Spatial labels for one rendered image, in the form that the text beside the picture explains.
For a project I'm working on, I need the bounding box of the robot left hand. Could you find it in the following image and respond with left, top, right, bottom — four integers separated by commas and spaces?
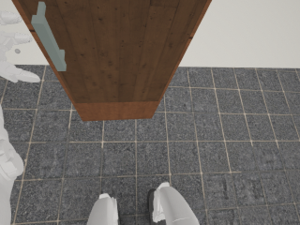
0, 10, 40, 83

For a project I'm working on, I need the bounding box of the robot left forearm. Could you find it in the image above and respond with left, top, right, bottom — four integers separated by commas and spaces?
0, 104, 9, 142

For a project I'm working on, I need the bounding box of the handle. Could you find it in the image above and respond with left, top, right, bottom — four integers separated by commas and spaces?
31, 1, 67, 71

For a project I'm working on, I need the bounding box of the left robot upper arm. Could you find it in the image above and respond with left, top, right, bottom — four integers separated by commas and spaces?
0, 139, 24, 225

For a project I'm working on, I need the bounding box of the right robot shin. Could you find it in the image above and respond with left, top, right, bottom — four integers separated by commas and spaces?
152, 182, 170, 222

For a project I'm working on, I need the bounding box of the robot right foot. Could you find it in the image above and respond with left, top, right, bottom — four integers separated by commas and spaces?
147, 188, 161, 225

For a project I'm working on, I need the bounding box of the cupboard door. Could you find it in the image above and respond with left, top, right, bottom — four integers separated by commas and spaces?
18, 0, 207, 103

